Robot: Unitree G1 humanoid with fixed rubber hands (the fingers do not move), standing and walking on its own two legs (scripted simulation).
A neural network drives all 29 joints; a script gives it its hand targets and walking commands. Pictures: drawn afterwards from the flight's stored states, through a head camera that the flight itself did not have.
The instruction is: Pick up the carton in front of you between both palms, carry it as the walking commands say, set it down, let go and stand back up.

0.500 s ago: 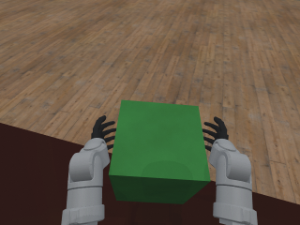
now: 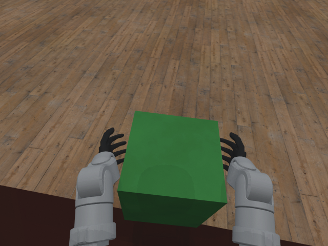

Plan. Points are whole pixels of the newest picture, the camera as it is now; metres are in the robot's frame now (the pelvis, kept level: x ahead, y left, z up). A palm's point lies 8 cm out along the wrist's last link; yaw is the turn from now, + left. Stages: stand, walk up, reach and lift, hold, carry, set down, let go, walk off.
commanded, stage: carry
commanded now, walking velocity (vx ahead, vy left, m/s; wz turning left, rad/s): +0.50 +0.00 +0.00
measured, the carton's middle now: (168, 173) +0.32 -0.01 -0.01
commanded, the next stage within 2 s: none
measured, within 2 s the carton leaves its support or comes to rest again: neither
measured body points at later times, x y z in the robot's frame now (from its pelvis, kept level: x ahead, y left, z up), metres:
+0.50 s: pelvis +0.32 -0.03 -0.04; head +0.32 -0.03 +0.41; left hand +0.64 +0.15 +0.04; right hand +0.67 -0.17 +0.04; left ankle +0.22 +0.08 -0.66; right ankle +0.36 -0.07 -0.77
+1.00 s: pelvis +0.63 +0.03 -0.05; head +0.66 +0.03 +0.40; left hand +0.97 +0.17 +0.02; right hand +0.96 -0.14 +0.02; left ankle +0.69 +0.08 -0.78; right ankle +0.52 -0.08 -0.68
